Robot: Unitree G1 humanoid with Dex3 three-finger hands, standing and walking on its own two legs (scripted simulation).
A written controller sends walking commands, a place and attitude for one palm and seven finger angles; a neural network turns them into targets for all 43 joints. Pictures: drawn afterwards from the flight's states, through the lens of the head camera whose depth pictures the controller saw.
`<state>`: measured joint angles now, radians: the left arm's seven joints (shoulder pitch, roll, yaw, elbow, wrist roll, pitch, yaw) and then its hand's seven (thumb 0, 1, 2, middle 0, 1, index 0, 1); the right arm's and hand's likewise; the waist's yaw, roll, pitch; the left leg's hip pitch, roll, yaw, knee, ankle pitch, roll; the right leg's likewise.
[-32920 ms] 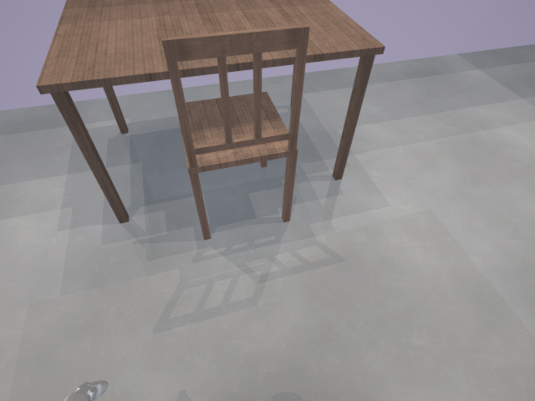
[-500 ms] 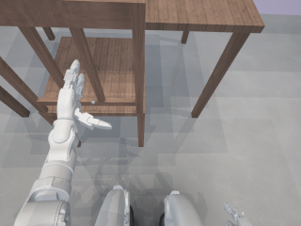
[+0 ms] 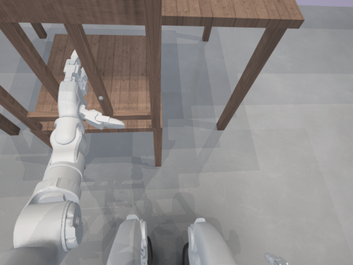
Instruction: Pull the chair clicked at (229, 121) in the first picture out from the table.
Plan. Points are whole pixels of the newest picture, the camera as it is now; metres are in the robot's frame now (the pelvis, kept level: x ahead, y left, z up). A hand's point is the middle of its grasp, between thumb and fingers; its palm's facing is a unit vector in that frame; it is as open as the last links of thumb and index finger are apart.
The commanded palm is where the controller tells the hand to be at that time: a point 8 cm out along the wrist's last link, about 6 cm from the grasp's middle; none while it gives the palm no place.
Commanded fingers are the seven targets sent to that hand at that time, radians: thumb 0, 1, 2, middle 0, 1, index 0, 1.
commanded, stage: push the fingers through the gap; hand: left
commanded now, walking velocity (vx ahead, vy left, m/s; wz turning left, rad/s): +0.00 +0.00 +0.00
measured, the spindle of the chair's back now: (47, 79) +0.52 +0.27 +0.04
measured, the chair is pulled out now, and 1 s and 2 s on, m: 0.00 0.00 0.00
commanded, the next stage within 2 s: hook a spindle and tug to test in 0.64 s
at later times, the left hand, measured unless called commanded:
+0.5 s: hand (106, 90) +0.49 +0.14 +0.04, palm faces +0.03 -1.00 -0.05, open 16.9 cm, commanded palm +0.47 +0.18 +0.03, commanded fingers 0.00 -0.50 0.30 -0.06 -0.08 -0.06 -0.08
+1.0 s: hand (104, 92) +0.49 +0.14 +0.04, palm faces +0.03 -1.00 -0.04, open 16.2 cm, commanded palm +0.46 +0.18 +0.03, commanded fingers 0.00 -0.50 0.30 -0.31 -0.85 -0.31 -0.85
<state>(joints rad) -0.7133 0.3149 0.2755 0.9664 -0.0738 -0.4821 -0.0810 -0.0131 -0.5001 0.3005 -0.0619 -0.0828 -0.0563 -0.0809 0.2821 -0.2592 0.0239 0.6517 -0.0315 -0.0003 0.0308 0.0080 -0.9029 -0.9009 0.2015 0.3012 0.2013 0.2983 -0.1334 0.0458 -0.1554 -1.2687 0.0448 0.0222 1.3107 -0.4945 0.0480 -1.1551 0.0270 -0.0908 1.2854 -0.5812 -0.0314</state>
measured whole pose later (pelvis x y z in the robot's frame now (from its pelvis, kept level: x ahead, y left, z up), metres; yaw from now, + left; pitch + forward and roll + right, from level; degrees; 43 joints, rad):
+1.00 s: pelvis +0.00 +0.00 +0.00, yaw +0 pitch +26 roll -4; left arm -0.76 0.32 0.29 1.02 -0.05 -0.52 -0.07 -0.01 -0.50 0.30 -0.15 -0.38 -0.15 -0.37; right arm 0.29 -0.25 0.02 0.65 -0.04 0.06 0.05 0.01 -0.90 -0.90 0.20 0.30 0.20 0.30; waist -0.15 0.04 -0.16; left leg -1.27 0.05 0.02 1.30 -0.49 0.04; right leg -1.16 0.04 -0.09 1.28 -0.58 -0.04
